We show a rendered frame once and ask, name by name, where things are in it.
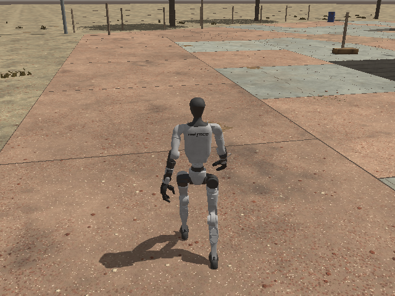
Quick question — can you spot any left robot hand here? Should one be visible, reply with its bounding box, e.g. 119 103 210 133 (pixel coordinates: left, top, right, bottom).
160 183 175 203

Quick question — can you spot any right robot hand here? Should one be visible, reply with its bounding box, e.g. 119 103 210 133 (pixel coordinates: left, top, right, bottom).
212 160 227 171

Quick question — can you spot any robot right upper arm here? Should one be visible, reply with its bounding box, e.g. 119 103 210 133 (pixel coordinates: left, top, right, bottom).
210 123 226 155

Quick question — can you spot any robot left foot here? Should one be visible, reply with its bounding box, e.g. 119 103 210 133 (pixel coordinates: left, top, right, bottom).
180 225 189 240

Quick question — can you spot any robot right forearm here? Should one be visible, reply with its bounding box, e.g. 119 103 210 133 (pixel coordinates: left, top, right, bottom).
219 147 227 164

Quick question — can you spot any robot left upper arm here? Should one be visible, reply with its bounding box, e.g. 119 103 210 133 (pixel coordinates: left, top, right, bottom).
170 124 185 160

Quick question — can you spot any robot left forearm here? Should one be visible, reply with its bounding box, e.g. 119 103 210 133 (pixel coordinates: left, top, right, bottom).
162 150 176 184

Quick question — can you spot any humanoid robot head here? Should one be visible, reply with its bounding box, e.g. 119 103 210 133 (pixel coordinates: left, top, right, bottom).
187 97 208 127

